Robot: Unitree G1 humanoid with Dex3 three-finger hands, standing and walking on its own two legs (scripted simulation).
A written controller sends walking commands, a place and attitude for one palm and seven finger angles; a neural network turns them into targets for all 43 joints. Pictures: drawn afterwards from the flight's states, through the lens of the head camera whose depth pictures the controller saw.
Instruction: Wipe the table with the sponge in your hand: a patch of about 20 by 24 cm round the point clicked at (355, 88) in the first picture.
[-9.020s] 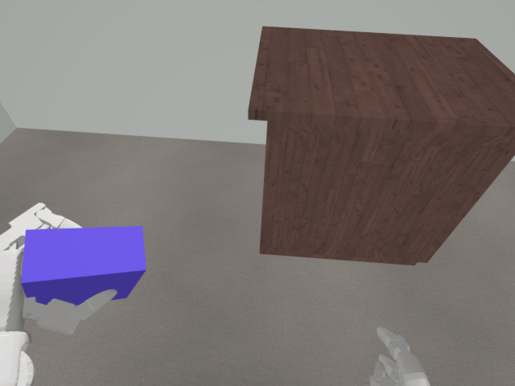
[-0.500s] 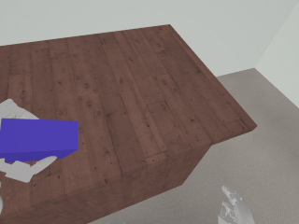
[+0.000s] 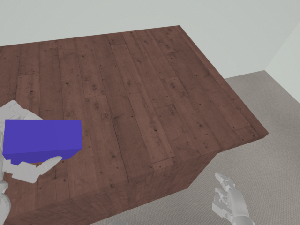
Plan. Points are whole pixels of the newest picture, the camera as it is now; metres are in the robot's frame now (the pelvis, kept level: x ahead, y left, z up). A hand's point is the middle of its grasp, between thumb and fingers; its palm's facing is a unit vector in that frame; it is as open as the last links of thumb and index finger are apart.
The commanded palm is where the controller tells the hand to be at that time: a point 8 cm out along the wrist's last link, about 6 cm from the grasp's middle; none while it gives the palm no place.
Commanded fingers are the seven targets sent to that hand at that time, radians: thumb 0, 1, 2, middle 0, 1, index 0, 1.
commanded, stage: look again from close up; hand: left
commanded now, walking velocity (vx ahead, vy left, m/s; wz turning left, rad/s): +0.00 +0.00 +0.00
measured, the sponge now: (53, 143) +0.23 +0.22 +0.14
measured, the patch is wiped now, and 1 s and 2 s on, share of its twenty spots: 0.00 0.00 0.00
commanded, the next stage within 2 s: shuffle to correct the standing spot in 0.08 s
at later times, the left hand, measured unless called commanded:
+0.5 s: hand (48, 149) +0.21 +0.22 +0.16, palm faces +0.33 -0.82 -0.46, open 9.7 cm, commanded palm +0.15 +0.25 +0.18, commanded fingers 0.00 0.10 1.30 -1.20 -1.60 -1.20 -1.60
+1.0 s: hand (75, 189) +0.15 +0.15 +0.16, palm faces +0.22 -0.81 -0.54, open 9.7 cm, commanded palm +0.10 +0.21 +0.18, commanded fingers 0.00 0.10 1.30 -1.20 -1.60 -1.20 -1.60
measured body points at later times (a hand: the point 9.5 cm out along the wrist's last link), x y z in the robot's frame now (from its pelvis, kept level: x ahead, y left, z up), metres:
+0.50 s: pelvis -0.01 -0.03 +0.00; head +0.04 -0.01 +0.44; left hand +0.19 +0.26 +0.19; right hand +0.18 -0.24 -0.08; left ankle +0.04 +0.09 -0.74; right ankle -0.02 -0.17 -0.74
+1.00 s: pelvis -0.07 -0.07 -0.02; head +0.00 -0.06 +0.42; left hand +0.13 +0.19 +0.19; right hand +0.10 -0.30 -0.11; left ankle -0.04 +0.05 -0.67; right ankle -0.04 -0.18 -0.74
